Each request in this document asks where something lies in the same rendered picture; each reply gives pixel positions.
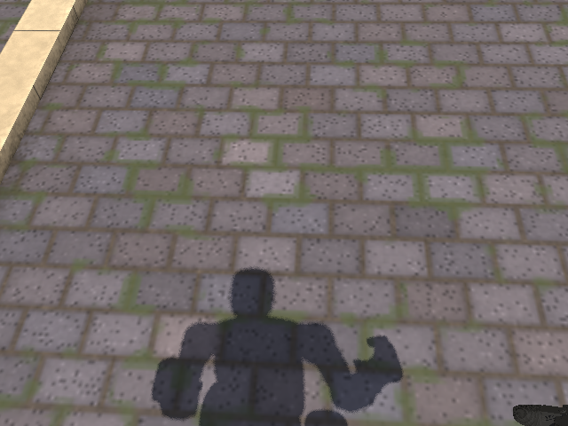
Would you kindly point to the robot right hand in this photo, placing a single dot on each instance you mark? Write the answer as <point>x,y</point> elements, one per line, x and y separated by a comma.
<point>538,415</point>

